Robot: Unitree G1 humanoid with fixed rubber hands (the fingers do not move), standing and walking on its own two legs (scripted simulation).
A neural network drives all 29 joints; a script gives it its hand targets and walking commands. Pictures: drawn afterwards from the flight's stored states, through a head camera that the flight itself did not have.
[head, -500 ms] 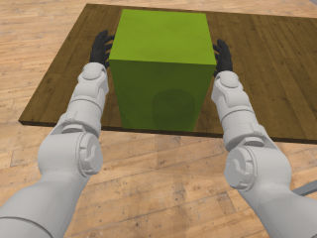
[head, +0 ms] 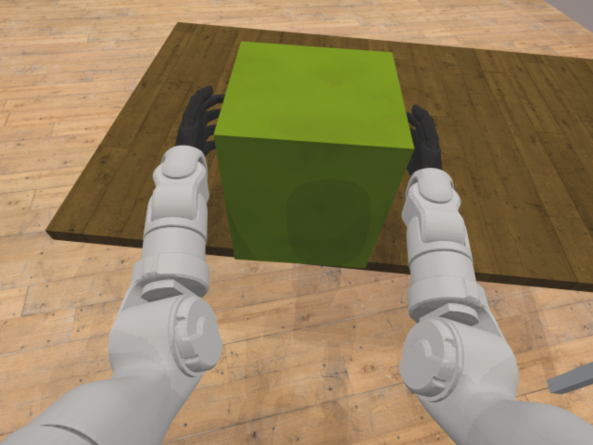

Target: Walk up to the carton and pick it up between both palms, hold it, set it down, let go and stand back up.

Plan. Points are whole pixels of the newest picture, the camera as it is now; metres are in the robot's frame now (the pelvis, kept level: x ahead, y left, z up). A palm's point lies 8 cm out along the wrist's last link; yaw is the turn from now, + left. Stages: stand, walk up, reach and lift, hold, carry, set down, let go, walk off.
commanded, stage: reach and lift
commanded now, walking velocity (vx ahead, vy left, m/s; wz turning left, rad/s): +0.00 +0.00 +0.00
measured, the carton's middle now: (307, 163) +0.47 -0.02 +0.10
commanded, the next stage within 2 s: none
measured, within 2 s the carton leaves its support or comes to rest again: leaves its support in 1.38 s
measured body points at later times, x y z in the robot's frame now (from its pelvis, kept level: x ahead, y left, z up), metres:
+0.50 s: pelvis +0.00 +0.01 +0.00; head +0.04 +0.02 +0.45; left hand +0.46 +0.14 +0.15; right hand +0.42 -0.17 +0.14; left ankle -0.02 +0.11 -0.75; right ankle -0.02 -0.11 -0.75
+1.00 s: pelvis +0.00 +0.00 +0.00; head +0.03 +0.02 +0.45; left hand +0.45 +0.13 +0.15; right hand +0.42 -0.17 +0.14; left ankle -0.02 +0.11 -0.75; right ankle -0.02 -0.11 -0.75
